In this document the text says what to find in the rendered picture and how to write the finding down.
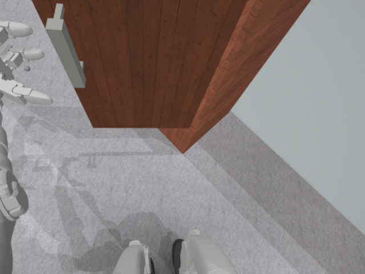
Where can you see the robot left forearm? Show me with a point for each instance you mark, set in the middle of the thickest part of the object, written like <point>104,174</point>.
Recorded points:
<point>5,162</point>

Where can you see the left robot thigh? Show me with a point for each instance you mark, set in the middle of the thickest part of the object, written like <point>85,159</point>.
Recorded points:
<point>134,260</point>

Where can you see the robot left upper arm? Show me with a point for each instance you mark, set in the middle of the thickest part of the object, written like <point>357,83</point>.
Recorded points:
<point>13,203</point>

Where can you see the cupboard door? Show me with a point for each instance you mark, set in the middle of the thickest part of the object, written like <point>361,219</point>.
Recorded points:
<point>147,63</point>

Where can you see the left robot hand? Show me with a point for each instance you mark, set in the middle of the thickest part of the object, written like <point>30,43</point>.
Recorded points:
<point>11,58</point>

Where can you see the handle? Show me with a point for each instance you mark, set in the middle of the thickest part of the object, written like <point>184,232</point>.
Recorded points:
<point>60,38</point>

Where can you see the right robot foot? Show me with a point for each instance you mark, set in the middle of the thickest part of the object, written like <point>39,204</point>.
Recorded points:
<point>176,250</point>

